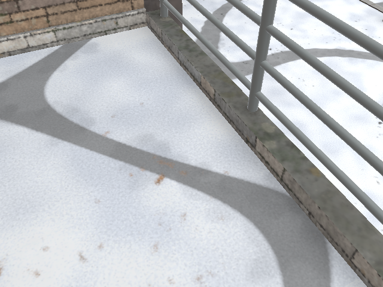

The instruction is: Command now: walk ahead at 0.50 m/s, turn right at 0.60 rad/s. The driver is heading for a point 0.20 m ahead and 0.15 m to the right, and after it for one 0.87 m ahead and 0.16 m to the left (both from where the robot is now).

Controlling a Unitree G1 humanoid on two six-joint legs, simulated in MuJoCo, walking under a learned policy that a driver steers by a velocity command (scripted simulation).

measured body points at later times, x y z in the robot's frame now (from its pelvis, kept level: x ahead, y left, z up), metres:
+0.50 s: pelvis +0.30 -0.07 +0.03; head +0.31 -0.06 +0.48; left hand +0.52 +0.11 -0.09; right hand +0.18 -0.25 -0.12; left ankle +0.07 +0.11 -0.59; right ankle +0.32 -0.17 -0.69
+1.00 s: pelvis +0.56 -0.05 +0.03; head +0.60 -0.03 +0.48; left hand +0.70 +0.22 -0.09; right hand +0.67 -0.32 -0.08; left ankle +0.63 +0.01 -0.69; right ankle +0.51 -0.22 -0.59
